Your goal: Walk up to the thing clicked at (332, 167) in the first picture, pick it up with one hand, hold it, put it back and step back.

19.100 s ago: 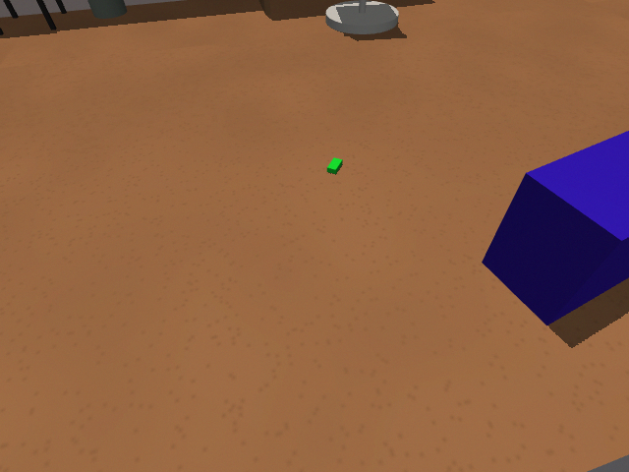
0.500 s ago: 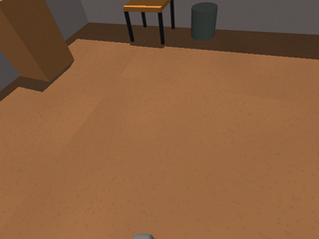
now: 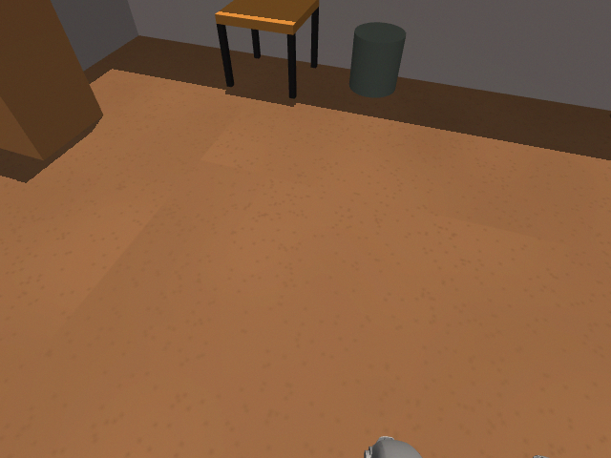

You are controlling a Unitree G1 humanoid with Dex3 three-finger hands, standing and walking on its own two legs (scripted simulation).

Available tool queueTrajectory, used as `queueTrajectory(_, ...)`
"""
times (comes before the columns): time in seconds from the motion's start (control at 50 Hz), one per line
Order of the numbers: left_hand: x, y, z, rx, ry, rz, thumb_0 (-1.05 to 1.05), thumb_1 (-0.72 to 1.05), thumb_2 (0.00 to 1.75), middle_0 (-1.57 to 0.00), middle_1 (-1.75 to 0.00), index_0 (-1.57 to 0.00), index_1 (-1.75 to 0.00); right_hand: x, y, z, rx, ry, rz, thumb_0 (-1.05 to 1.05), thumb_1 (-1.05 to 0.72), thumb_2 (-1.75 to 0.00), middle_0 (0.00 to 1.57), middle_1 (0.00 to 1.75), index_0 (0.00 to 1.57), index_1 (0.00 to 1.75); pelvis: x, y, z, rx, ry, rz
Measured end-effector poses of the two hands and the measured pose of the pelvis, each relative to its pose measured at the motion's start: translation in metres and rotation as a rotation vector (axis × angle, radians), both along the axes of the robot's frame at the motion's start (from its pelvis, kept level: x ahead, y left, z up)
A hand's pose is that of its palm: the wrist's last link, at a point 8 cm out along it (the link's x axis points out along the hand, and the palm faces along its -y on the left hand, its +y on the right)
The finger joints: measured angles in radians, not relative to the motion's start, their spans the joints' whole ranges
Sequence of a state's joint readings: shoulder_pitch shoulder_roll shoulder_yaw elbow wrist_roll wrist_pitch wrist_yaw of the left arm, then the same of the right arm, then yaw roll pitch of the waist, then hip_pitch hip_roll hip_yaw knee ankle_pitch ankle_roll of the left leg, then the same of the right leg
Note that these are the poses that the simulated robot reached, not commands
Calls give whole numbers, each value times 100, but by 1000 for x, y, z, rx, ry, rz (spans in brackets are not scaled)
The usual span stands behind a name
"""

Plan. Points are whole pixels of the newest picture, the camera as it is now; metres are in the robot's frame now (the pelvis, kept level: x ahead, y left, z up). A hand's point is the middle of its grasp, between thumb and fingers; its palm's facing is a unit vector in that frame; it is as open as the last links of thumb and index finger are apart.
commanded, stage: walk up
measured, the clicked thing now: out of the picture -0.84 -0.90 -0.75
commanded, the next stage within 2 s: stand in 1.44 s
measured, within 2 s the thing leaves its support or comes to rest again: neither
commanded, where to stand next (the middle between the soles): +0.32 +0.01 m, yaw +0 degrees
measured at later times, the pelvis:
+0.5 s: pelvis +0.17 -0.02 +0.00, yaw +1 degrees
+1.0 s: pelvis +0.25 +0.01 -0.02, yaw +0 degrees
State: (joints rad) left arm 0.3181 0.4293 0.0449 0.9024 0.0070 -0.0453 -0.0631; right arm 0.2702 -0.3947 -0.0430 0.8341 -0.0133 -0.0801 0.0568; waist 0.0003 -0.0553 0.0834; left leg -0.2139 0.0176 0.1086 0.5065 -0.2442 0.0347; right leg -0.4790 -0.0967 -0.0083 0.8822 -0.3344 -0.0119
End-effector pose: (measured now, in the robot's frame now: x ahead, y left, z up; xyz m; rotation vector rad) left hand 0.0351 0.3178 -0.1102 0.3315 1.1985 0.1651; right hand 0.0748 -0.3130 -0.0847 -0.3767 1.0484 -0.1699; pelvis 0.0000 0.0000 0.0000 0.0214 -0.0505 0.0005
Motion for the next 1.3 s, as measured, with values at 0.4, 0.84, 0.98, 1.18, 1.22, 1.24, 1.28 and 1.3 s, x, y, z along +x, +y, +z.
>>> queueTrajectory(0.4, 125, -24, 36, 96, -69, 31, 1, 90, 90, -21, -30, -20, -30, 122, -32, -30, 67, 128, 5, 0, -90, -90, 20, 30, 20, 30, 133, -30, 3, -28, 10, 17)
queueTrajectory(0.84, 257, 16, -15, 32, -6, 22, 1, 91, 90, -21, -30, -20, -30, 261, 24, -17, -14, 30, 3, 0, -90, -90, 20, 30, 20, 30, 241, 19, -11, -28, 5, 5)
queueTrajectory(0.98, 277, 5, -14, 48, -9, 12, 1, 90, 90, -21, -30, -20, -30, 270, 27, -43, 48, 54, -48, 0, -90, -90, 20, 30, 20, 30, 250, 13, -18, -16, -5, -7)
queueTrajectory(1.18, 315, -8, 0, 11, -49, -6, 1, 90, 90, -21, -30, -20, -30, 254, 34, -40, 80, 143, -65, 0, -90, -90, 20, 30, 20, 30, 255, 12, -1, -12, 1, -17)
queueTrajectory(1.22, 319, -10, 1, 5, -49, -6, 1, 90, 90, -21, -30, -20, -30, 252, 32, -37, 74, 152, -72, 0, -90, -90, 20, 30, 20, 30, 256, 11, 2, -11, 0, -18)
queueTrajectory(1.24, 321, -11, 2, 1, -48, -5, 1, 90, 90, -21, -30, -20, -30, 251, 31, -35, 71, 155, -75, 0, -90, -90, 20, 30, 20, 30, 257, 11, 3, -11, 0, -18)
queueTrajectory(1.28, 324, -13, 3, -4, -44, -4, 1, 90, 90, -21, -30, -20, -30, 251, 28, -32, 63, 160, -83, 0, -90, -90, 20, 30, 20, 30, 258, 11, 5, -12, 0, -19)
queueTrajectory(1.3, 325, -14, 3, -7, -42, -3, 1, 90, 90, -21, -30, -20, -30, 250, 26, -30, 59, 162, -87, 0, -90, -90, 20, 30, 20, 30, 258, 11, 6, -13, -1, -19)
